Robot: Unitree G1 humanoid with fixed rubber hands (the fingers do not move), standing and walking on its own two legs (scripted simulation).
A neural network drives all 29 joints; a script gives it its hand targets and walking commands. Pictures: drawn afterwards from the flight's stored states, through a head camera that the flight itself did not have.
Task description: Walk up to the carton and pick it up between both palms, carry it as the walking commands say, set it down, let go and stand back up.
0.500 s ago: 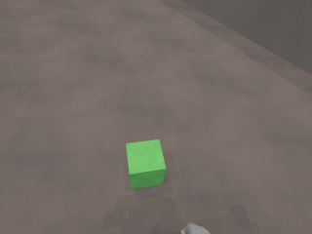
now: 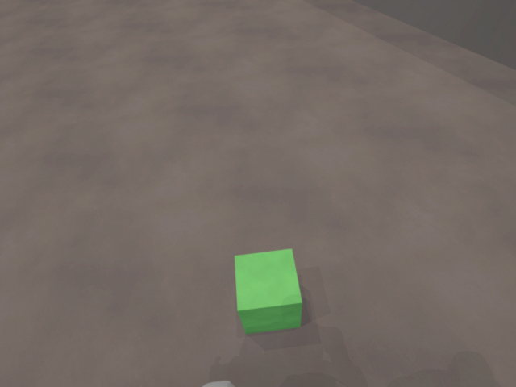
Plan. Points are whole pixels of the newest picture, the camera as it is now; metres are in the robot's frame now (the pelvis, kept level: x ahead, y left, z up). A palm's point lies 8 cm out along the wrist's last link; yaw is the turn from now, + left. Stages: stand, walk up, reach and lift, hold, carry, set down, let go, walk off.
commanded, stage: walk up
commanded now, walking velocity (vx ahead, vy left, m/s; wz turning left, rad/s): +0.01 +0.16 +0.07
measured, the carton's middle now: (268, 292) +0.54 +0.05 -0.65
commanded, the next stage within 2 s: none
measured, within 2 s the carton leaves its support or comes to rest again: neither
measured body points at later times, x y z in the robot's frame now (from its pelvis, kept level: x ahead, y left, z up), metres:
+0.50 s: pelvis +0.01 +0.07 +0.00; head +0.01 +0.07 +0.45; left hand +0.01 +0.30 -0.16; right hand +0.06 -0.16 -0.15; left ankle +0.01 +0.18 -0.74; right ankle +0.02 -0.07 -0.74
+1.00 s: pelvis +0.11 -0.04 +0.01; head +0.12 -0.07 +0.46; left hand +0.08 +0.19 -0.13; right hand +0.16 -0.29 -0.16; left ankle +0.08 +0.11 -0.67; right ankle +0.11 -0.13 -0.74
